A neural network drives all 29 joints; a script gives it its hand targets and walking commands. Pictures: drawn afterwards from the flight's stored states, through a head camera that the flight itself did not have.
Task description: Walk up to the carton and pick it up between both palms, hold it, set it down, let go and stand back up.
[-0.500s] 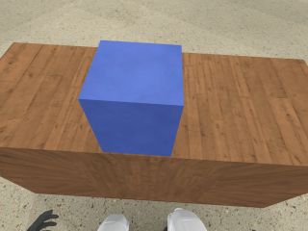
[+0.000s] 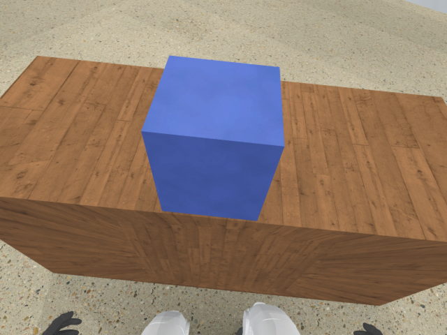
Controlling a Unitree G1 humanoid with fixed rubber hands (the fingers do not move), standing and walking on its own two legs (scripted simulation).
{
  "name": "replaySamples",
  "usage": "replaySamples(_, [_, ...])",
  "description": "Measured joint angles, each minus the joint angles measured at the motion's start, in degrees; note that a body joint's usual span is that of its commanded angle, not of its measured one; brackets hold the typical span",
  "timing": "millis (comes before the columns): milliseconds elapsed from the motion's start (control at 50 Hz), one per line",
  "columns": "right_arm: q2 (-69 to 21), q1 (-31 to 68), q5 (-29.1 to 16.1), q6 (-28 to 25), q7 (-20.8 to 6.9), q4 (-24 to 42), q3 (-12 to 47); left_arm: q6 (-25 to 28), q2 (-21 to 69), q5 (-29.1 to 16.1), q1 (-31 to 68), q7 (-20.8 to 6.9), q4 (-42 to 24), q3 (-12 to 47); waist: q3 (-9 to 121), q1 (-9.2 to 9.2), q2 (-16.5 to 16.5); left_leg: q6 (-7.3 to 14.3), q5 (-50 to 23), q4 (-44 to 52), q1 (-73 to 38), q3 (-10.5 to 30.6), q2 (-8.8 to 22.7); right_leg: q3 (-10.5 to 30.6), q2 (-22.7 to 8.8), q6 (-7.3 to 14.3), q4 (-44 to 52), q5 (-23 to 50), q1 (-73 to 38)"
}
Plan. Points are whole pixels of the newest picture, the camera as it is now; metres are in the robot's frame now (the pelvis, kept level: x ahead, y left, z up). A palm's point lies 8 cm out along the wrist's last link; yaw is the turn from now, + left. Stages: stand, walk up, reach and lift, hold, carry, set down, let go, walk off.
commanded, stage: walk up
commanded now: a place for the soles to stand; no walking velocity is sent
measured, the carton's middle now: (216, 144) +0.45 +0.02 +0.05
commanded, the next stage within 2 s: reach and lift in 1.20 s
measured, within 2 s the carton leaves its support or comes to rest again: neither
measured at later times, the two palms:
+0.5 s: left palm out of the picture +0.11 +0.30 -0.10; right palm out of the picture +0.10 -0.29 -0.09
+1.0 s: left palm out of the picture +0.12 +0.30 -0.09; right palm out of the picture +0.11 -0.29 -0.09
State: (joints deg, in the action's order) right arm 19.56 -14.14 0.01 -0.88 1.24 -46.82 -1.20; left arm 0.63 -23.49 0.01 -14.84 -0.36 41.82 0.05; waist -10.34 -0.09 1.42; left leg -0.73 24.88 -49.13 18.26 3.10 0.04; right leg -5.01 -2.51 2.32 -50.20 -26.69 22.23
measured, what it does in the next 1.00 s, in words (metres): steps on the spot: right foot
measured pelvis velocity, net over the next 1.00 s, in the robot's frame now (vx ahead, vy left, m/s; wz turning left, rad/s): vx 0.02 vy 0.00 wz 0.00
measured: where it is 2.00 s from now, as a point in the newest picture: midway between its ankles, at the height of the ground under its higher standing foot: outside the picture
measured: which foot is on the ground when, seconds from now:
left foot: down 0.00-1.00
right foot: up 0.00-0.04, down 0.06-1.00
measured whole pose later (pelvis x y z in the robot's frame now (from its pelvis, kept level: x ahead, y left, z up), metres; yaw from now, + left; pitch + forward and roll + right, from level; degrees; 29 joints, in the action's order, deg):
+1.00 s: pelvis +0.02 +0.00 +0.00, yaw +0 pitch -3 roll -1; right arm 19.6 -12.6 0.0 -1.4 0.9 -47.3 -1.2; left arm 1.4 -23.5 0.0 -14.6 -0.4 42.5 0.1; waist -5.4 -0.1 1.0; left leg -0.5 25.6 -48.1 19.5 3.1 0.4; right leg -5.0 -2.7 0.8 -46.5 -21.1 22.3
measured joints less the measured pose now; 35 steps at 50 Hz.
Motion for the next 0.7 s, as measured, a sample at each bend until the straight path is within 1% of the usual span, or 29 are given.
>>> replaySamples(20, [0.00, -0.04, 0.00, 0.00, 0.00, -0.12, 0.00, -0.12, 0.00, 0.00, 0.00, 0.00, -0.01, 0.00, 0.35, 0.00, 0.01, 0.03, 0.00, 0.07, 0.01, 0.00, 0.15, 0.00, 0.00, -0.04, -0.58, -2.25, 0.00])
replaySamples(60, [-0.01, -0.02, 0.00, 0.00, 0.00, -0.12, 0.00, -0.13, -0.02, 0.00, -0.01, 0.00, -0.01, 0.00, 1.36, 0.02, 0.04, 0.06, -0.01, 0.00, 0.67, -0.02, 0.53, 0.03, -0.02, -0.05, 0.07, -3.19, 0.02])
replaySamples(80, [-0.01, 0.07, 0.00, 0.00, 0.00, -0.12, 0.00, -0.13, -0.02, 0.00, 0.05, 0.00, -0.01, 0.00, 1.73, 0.02, 0.10, 0.06, -0.04, -0.08, 1.09, -0.03, 0.61, -0.01, -0.02, -0.28, 1.29, -0.58, 0.04])
replaySamples(120, [-0.01, 0.40, 0.00, 0.00, 0.00, -0.12, 0.00, -0.13, -0.02, 0.00, 0.08, 0.00, 0.00, 0.01, 1.96, 0.02, 0.22, 0.06, -0.08, -0.39, 1.65, -0.03, 0.58, -0.02, -0.02, -0.64, 3.52, 7.98, 0.04])
replaySamples(140, [-0.01, 0.65, 0.00, 0.00, 0.00, -0.12, 0.00, -0.13, -0.01, 0.00, 0.09, 0.00, 0.04, 0.00, 1.91, 0.01, 0.20, 0.06, -0.04, -0.56, 1.72, -0.02, 0.61, -0.01, -0.01, -1.08, 3.61, 8.98, 0.02])
replaySamples(180, [0.00, 0.94, 0.00, 0.00, 0.00, -0.12, 0.00, -0.13, -0.01, 0.00, 0.09, 0.00, 0.22, 0.00, 2.16, 0.01, 0.16, 0.06, -0.04, -0.60, 1.80, -0.02, 0.62, 0.00, -0.01, -1.52, 3.51, 7.71, 0.02])
replaySamples(240, [0.00, 0.94, 0.00, 0.00, -0.10, -0.25, 0.00, -0.13, -0.01, 0.00, 0.09, 0.00, 0.31, 0.00, 3.03, 0.01, 0.11, 0.06, 0.17, -0.55, 1.83, -0.01, 0.56, 0.00, -0.01, -1.01, 3.44, 6.36, 0.02])
replaySamples(320, [0.00, 0.92, 0.00, -0.12, -0.18, -0.44, 0.00, -0.13, -0.01, 0.00, 0.08, 0.00, 0.32, 0.00, 3.79, 0.00, 0.11, 0.23, 0.26, 0.21, 1.40, -0.01, 0.58, 0.00, 0.00, -0.98, 2.51, 1.17, 0.02])
replaySamples(360, [-0.01, 0.92, 0.00, -0.28, -0.18, -0.45, 0.00, -0.13, -0.01, 0.00, 0.08, 0.00, 0.38, 0.00, 3.84, 0.01, 0.12, 0.24, 0.43, 0.24, 1.40, -0.02, 0.57, 0.01, -0.01, -0.98, 2.83, 2.51, 0.03])
replaySamples(400, [-0.01, 0.99, 0.00, -0.28, -0.18, -0.45, 0.00, -0.11, -0.01, 0.00, 0.08, 0.00, 0.54, 0.00, 3.99, 0.01, 0.10, 0.24, 0.65, 0.19, 1.61, -0.01, 0.57, 0.01, 0.00, -1.16, 4.14, 7.99, 0.03])
replaySamples(460, [0.00, 1.43, 0.00, -0.28, -0.18, -0.45, 0.00, 0.38, -0.01, 0.00, 0.08, 0.00, 0.71, 0.00, 3.97, 0.01, -0.15, 0.24, 0.51, 0.22, 1.65, -0.01, 0.64, 0.01, 0.05, -1.75, 3.92, 6.41, 0.02])
replaySamples(640, [0.00, 1.49, 0.00, -0.48, -0.18, -0.45, 0.00, 0.52, -0.01, 0.00, 0.21, 0.00, 0.72, 0.00, 4.26, 0.01, -0.36, 0.24, 0.94, 1.01, 1.17, -0.01, 0.57, 0.01, -0.06, -1.93, 3.65, 5.45, 0.03])
replaySamples(700, [0.00, 1.52, 0.00, -0.48, -0.18, -0.45, 0.00, 0.73, -0.01, 0.00, 0.21, 0.00, 0.72, 0.00, 4.28, 0.01, -0.41, 0.24, 0.87, 1.04, 1.16, -0.01, 0.55, 0.01, -0.06, -1.61, 3.65, 5.42, 0.02])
